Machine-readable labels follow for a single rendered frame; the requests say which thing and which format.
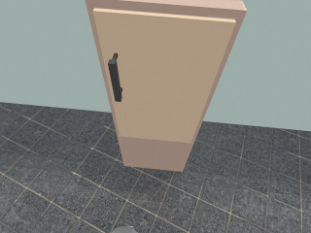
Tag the cupboard door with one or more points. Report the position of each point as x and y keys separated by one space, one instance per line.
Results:
x=167 y=65

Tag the handle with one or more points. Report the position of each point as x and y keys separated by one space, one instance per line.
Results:
x=115 y=79

